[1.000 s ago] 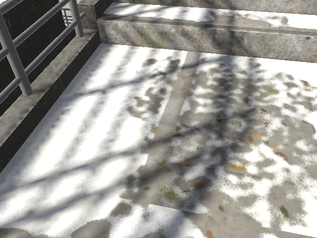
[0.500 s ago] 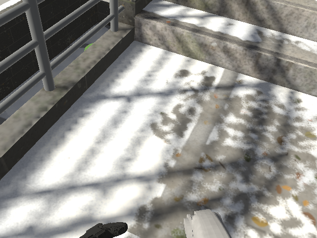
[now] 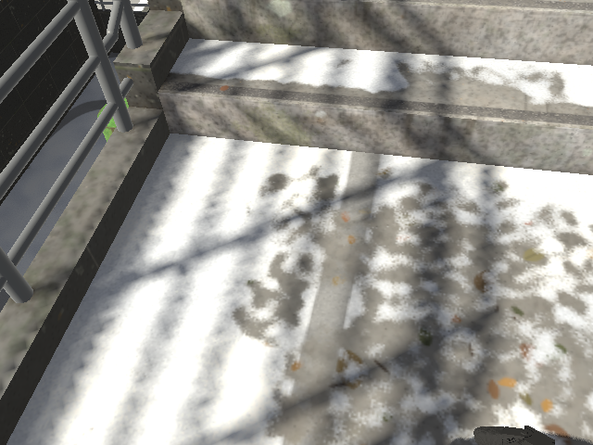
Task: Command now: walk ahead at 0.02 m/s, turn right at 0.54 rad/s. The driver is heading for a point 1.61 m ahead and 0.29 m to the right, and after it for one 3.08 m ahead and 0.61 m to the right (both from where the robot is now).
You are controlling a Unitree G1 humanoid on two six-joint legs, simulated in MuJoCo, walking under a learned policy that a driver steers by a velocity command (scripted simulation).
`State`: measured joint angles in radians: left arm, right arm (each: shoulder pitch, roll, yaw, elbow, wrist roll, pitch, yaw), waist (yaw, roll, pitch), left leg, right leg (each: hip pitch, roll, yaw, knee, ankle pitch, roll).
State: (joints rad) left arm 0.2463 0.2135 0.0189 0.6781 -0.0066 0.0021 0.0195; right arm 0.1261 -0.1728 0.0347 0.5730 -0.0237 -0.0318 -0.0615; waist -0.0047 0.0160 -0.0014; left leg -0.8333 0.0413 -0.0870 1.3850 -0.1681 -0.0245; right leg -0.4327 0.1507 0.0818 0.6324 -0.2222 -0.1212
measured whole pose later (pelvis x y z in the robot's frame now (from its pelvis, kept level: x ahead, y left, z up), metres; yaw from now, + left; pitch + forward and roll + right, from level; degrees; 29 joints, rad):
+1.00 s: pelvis +0.19 -0.01 +0.02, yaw -22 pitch +2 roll +1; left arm 0.40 0.22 0.03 0.74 0.00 -0.09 -0.02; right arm 0.30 -0.27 -0.04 0.72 0.02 -0.07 0.01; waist 0.02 0.05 -0.07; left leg -0.60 0.05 -0.02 1.13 -0.25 0.03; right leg -0.16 0.02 -0.01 0.41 -0.29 -0.06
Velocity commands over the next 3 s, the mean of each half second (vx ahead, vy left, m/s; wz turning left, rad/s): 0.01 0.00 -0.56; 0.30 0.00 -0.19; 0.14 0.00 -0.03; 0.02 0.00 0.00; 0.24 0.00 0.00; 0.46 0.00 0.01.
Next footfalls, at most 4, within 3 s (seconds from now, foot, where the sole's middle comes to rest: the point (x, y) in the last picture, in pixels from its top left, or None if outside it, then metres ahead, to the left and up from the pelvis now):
0.40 left None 0.23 0.16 -0.76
0.86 right None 0.15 -0.09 -0.76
1.28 left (331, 439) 0.49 0.00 -0.76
1.60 right None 0.35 -0.21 -0.76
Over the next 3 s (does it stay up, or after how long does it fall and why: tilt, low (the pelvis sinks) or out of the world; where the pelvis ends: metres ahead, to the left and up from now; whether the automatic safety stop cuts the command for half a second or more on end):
stays up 0.72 -0.28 0.02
